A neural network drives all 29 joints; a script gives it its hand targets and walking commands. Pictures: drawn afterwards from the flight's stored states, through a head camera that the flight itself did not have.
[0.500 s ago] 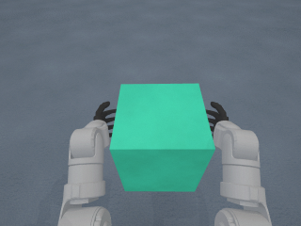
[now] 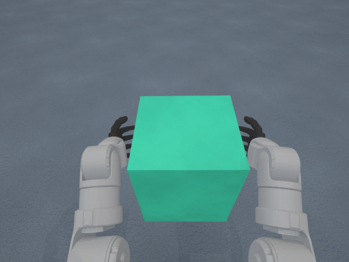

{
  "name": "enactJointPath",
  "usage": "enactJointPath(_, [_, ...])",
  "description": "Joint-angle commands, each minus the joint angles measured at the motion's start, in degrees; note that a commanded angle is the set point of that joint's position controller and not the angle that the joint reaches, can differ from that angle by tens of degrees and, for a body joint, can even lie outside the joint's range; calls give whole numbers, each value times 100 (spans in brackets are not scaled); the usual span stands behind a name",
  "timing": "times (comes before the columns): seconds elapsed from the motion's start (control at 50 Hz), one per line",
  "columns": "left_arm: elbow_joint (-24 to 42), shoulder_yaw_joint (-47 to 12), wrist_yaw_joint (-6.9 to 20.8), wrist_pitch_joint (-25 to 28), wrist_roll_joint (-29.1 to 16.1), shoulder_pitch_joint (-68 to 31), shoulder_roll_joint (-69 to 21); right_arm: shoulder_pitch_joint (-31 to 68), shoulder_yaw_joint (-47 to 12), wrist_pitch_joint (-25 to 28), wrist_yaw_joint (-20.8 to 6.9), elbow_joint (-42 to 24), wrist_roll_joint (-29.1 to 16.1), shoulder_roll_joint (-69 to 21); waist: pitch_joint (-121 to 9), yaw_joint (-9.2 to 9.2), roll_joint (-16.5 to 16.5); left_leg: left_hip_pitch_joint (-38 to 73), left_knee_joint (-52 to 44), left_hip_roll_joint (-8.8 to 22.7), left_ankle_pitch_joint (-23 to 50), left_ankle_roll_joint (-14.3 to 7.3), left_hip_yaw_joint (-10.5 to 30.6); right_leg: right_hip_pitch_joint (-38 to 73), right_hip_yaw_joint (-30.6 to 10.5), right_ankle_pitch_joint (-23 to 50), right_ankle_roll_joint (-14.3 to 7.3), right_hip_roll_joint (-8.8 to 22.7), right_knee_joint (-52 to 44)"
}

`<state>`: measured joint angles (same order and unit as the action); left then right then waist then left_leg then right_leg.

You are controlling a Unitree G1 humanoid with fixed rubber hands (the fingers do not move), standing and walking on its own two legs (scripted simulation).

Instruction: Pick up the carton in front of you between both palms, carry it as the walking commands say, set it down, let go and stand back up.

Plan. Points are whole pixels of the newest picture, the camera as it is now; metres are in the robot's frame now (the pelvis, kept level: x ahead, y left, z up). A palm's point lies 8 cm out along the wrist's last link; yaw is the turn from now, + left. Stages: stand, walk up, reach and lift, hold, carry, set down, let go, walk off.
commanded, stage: carry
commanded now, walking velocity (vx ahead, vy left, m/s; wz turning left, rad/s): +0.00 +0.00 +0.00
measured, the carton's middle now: (185, 161) +0.35 +0.00 +0.05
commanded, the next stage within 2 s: none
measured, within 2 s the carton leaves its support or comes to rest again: neither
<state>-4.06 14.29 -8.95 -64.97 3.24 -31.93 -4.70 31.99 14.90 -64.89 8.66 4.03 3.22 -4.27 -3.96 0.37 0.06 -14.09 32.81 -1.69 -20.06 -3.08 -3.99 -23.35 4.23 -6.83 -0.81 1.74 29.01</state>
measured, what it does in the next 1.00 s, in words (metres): walks ahead: left foot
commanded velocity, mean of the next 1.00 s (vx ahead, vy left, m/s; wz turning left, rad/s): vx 0.48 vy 0.00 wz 0.00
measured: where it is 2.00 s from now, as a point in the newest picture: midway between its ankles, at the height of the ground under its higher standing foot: (186, 159)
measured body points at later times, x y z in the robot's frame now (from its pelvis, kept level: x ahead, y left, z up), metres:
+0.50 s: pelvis +0.11 -0.05 +0.02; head +0.11 -0.06 +0.47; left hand +0.42 +0.10 +0.10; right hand +0.43 -0.20 +0.10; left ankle +0.07 +0.08 -0.66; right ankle +0.08 -0.12 -0.73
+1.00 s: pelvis +0.38 +0.01 +0.01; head +0.37 +0.02 +0.46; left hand +0.65 +0.14 +0.09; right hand +0.62 -0.17 +0.09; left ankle +0.42 +0.07 -0.73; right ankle +0.33 -0.13 -0.65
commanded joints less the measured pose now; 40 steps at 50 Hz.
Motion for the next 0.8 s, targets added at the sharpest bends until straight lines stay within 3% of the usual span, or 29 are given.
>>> enactJointPath(0.0, [329, -3449, 578, 32, -1447, -3585, -4996, 3548, -3409, 5, -587, -284, -1416, -4930, -1828, -7, -8, -19, -641, 869, 1131, -24, 693, 1276, -626, 712, -200, 621, -137])
enactJointPath(0.04, [332, -3449, 579, 28, -1448, -3591, -5000, 3556, -3412, 0, -589, -287, -1421, -4937, -1838, -8, -7, -15, -633, 868, 1145, -24, 693, 1279, -625, 725, -200, 622, -135])
enactJointPath(0.08, [343, -3460, 585, 22, -1473, -3618, -5023, 3597, -3419, 1, -589, -313, -1429, -4945, -1789, -32, -165, -32, -1009, 932, 23, -97, 850, 1106, -473, -350, -182, 491, -104])
enactJointPath(0.12, [361, -3484, 589, 23, -1485, -3758, -5034, 3656, -3429, -1, -576, -310, -1426, -4946, -1320, -116, -594, 7, -1788, 1294, -1701, -398, 1530, 406, -17, -1533, -86, 62, 436])
enactJointPath(0.14, [351, -3481, 589, 33, -1478, -3856, -5023, 3727, -3426, 0, -572, -319, -1412, -4949, -997, -182, -766, 128, -2092, 1585, -2117, -589, 1958, -125, 194, -1602, -65, -91, 870])
enactJointPath(0.16, [321, -3477, 592, 34, -1474, -3894, -5034, 3790, -3428, 7, -567, -326, -1406, -4919, -815, -229, -889, 317, -2164, 1849, -2055, -783, 2270, -566, 138, -1476, -85, -13, 1271])
enactJointPath(0.18, [277, -3465, 590, 30, -1480, -3886, -5025, 3784, -3444, 12, -557, -327, -1407, -4895, -725, -255, -888, 666, -2194, 1963, -1528, -911, 2379, -1034, 45, -1566, -107, 65, 1402])
enactJointPath(0.22, [187, -3455, 591, 14, -1497, -3704, -5019, 3717, -3529, 14, -542, -393, -1474, -4898, -917, -258, -751, 1481, -1869, 1956, 328, -959, 2094, -1352, 110, -1585, -127, 27, 1252])
enactJointPath(0.26, [155, -3444, 607, -12, -1506, -3361, -5049, 3537, -3634, -7, -554, -521, -1558, -4989, -1251, -230, -722, 1780, -1464, 1752, 1630, -774, 1554, -916, 343, -1489, -95, -167, 723])
enactJointPath(0.3, [178, -3457, 636, -49, -1499, -2925, -5148, 3258, -3732, -61, -593, -635, -1616, -5124, -1547, -104, -673, 1296, -925, 1416, 1795, -425, 819, 481, 648, -843, -94, -327, -423])
enactJointPath(0.32, [230, -3456, 656, -74, -1478, -2755, -5197, 3006, -3791, -92, -620, -658, -1628, -5197, -1803, -42, -465, 491, -297, 1224, 1982, -193, 401, 1857, 442, -475, -157, -189, -845])
enactJointPath(0.34, [236, -3435, 667, -116, -1420, -2400, -5183, 2865, -3842, -138, -646, -718, -1645, -5225, -2101, 70, 239, -587, 904, 903, 1292, 76, -8, 3124, -857, -827, -397, 689, -1309])
enactJointPath(0.36, [288, -3406, 662, -138, -1298, -2165, -5060, 2739, -3870, -199, -676, -809, -1663, -5334, -2155, 80, 1493, -2553, 1973, 270, -282, 334, -398, 4359, -3022, -27, -1134, 2137, -1337])
enactJointPath(0.38, [537, -3457, 678, -146, -1268, -2126, -5174, 2785, -3967, -218, -729, -989, -1709, -5446, -1981, 142, 1375, -3119, 2575, 358, -1166, 313, 91, 4283, -3405, 455, -1459, 2369, -1333])
enactJointPath(0.4, [891, -3594, 725, -148, -1312, -2157, -5342, 2769, -4082, -211, -791, -1095, -1790, -5642, -1794, 116, 811, -3261, 2860, 554, -1192, 274, 243, 4050, -3021, 636, -1400, 2216, -1283])
enactJointPath(0.42, [1311, -3803, 782, -138, -1410, -2223, -5528, 2612, -4170, -180, -852, -1225, -1827, -5803, -1696, 109, 373, -3236, 2828, 688, -879, 254, 273, 3822, -2535, 626, -1205, 2047, -1349])
enactJointPath(0.44, [1713, -4005, 843, -119, -1500, -2268, -5665, 2409, -4257, -138, -901, -1385, -1843, -5910, -1626, 107, 258, -3075, 2592, 787, -502, 288, 251, 3592, -2051, 556, -937, 1840, -1487])
enactJointPath(0.48, [2324, -4359, 947, -74, -1634, -2080, -5711, 1981, -4512, -60, -931, -1795, -1800, -5942, -1591, 76, 550, -2737, 2127, 660, 183, 423, 32, 3380, -1287, 1051, -692, 1458, -1680])
enactJointPath(0.52, [2552, -4572, 1035, -84, -1788, -1471, -5695, 1460, -4653, -49, -887, -2237, -1700, -5723, -1616, 45, 668, -2690, 1865, 584, 529, 528, -115, 3456, -934, 1500, -667, 1301, -1673])
enactJointPath(0.6, [2725, -4650, 1151, -229, -1822, -223, -5344, 260, -4847, -212, -906, -2652, -1557, -5505, -1282, 60, 756, -2536, 863, 547, 1076, 544, -347, 3343, -560, 1951, -661, 1210, -1707])
enactJointPath(0.7, [3101, -4761, 1321, -379, -1860, 410, -5366, -343, -4954, -388, -1089, -3097, -1663, -5534, -725, 113, 973, -2011, -195, 387, 1610, 281, -722, 3050, -186, 2563, -531, 1158, -1596])
enactJointPath(0.74, [3292, -4820, 1335, -404, -1885, 385, -5288, -291, -4959, -426, -1138, -3273, -1753, -5455, -793, 94, 1024, -1175, -476, 231, 1620, 140, -944, 2852, 64, 3383, -403, 1126, -1087])
enactJointPath(0.76, [3374, -4855, 1329, -420, -1904, 381, -5221, -358, -4934, -442, -1150, -3287, -1765, -5397, -1032, -1, 949, -311, -768, 16, 1567, 109, -1184, 2600, 371, 3585, -294, 993, -356])
enactJointPath(0.78, [3447, -4885, 1315, -441, -1904, 407, -5131, -496, -4879, -457, -1160, -3229, -1754, -5303, -1469, -95, 639, 1044, -736, 33, 1256, 90, -1180, 1948, 585, 3091, -153, 787, 649])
